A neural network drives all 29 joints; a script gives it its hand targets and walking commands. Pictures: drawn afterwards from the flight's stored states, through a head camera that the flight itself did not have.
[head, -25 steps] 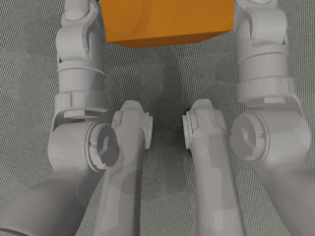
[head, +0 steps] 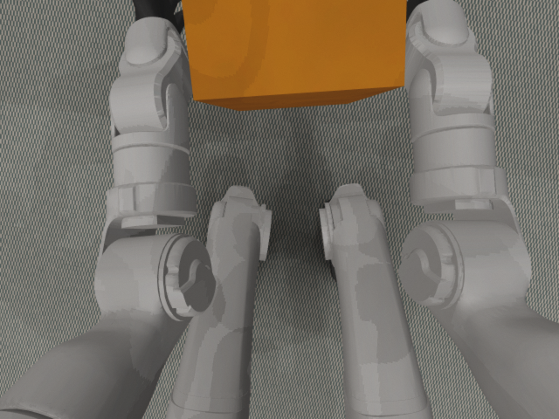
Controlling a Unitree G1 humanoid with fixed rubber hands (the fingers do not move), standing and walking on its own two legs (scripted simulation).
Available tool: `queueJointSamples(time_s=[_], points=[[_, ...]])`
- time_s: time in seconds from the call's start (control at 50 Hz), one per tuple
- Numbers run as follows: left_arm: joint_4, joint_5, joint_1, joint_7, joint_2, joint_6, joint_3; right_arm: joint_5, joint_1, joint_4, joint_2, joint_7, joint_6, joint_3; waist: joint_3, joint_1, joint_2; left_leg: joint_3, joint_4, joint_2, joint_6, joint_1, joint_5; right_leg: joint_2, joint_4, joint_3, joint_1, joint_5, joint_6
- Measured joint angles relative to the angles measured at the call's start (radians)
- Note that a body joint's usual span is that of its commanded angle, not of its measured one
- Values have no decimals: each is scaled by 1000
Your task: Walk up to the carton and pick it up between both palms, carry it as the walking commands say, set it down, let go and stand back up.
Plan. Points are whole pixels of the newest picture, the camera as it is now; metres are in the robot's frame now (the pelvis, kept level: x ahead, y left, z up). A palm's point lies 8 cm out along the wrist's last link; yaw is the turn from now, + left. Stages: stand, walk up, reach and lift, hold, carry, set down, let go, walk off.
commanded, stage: reach and lift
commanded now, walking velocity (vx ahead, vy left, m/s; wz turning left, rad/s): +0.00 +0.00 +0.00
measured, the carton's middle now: (290, 14) +0.55 +0.01 -0.15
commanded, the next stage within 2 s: none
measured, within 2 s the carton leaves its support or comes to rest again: neither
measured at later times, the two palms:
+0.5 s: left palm (125, 11) +0.50 +0.14 -0.02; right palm out of the picture +0.51 -0.13 -0.03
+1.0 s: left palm out of the picture +0.48 +0.14 +0.06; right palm out of the picture +0.49 -0.13 +0.06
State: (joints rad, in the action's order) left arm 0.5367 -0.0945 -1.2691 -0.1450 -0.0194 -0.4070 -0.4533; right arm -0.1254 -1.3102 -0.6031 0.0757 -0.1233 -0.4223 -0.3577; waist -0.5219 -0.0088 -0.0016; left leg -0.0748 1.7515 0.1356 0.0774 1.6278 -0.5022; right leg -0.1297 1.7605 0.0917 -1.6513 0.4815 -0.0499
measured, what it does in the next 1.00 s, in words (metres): rises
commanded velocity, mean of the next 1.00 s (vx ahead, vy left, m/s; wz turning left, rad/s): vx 0.00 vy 0.00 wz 0.00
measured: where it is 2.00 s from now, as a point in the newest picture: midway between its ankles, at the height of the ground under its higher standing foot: (290, 257)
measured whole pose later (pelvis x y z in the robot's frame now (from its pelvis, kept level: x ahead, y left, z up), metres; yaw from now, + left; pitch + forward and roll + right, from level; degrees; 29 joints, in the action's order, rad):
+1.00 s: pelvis +0.02 +0.00 +0.10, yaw -1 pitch +18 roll +1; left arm 0.58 -0.10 -0.96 -0.15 0.05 -0.42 -0.40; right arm -0.13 -0.99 -0.65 -0.01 -0.13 -0.42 -0.33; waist -0.25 -0.04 0.00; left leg -0.11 1.38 0.11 0.06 1.27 -0.43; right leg -0.13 1.39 0.11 -1.29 0.41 -0.03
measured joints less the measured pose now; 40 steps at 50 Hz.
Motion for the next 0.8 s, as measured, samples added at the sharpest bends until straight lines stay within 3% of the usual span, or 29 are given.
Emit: queueJointSamples(time_s=[0.8], points=[[-47, 18, 195, -9, 45, -17, 55, 16, 203, 53, -50, -3, -9, 29, 18, -20, -2, -23, -286, -17, -12, -376, 56, -2, -289, 19, 377, -58, 11]])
